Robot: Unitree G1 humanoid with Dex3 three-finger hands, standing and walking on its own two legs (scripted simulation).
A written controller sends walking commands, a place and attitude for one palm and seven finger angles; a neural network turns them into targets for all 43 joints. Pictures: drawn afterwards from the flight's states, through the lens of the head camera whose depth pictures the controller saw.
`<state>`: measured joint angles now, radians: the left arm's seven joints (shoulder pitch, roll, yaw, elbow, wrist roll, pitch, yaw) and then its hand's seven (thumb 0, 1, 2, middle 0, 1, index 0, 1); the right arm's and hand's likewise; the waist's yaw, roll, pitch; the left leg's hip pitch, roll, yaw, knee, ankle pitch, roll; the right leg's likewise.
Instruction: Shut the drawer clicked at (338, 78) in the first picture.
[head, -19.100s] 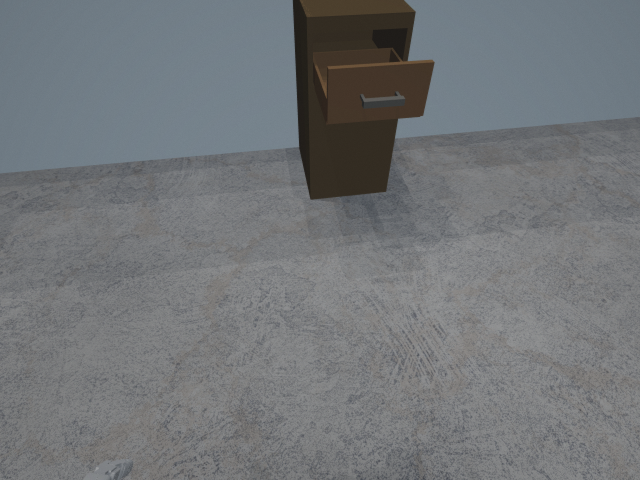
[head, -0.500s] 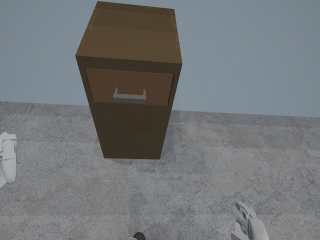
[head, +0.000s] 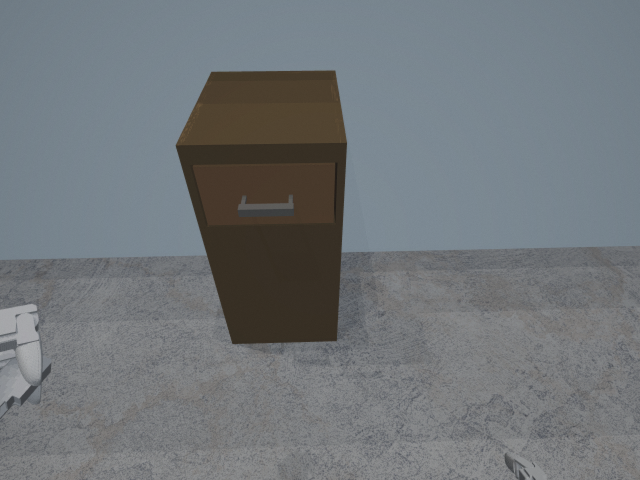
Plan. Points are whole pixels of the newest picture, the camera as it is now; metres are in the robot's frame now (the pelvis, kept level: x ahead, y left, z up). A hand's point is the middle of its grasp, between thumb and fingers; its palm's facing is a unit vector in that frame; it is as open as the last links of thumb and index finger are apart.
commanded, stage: stop stepping back and stand still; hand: left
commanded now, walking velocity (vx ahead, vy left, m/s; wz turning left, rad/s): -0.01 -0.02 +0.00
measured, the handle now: (266, 204) +0.75 +0.16 -0.10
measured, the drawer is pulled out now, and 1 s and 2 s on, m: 0.00 0.00 0.00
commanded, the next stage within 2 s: let the arm hang, fingers relaxed in 0.70 s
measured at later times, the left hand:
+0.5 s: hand out of the picture +0.13 +0.28 +0.16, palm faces +0.35 -0.84 -0.42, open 3.3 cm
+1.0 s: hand out of the picture +0.07 +0.27 -0.11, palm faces +0.03 -0.95 -0.30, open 3.1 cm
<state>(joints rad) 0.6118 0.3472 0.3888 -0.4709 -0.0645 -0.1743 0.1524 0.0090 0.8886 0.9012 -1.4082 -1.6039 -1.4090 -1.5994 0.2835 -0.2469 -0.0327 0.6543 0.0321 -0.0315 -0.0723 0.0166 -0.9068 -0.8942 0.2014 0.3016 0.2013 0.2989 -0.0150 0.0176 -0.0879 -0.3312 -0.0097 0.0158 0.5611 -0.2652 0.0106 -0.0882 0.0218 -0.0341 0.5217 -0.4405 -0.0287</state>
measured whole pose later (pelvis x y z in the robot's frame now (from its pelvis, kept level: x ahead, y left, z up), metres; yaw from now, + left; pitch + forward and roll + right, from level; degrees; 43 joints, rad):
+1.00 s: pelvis -0.09 +0.05 -0.01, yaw +1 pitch +0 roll +1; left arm 0.27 0.26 0.08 0.49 0.04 0.06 0.02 0.01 0.91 0.90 -1.26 -1.47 -1.26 -1.47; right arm 0.12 -0.25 -0.01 0.79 -0.03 -0.03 0.00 0.01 -0.91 -0.89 0.20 0.30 0.20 0.30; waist -0.04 -0.04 0.04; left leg -0.42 -0.11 0.03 0.52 -0.10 0.10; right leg -0.34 -0.02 0.07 0.82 -0.51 0.00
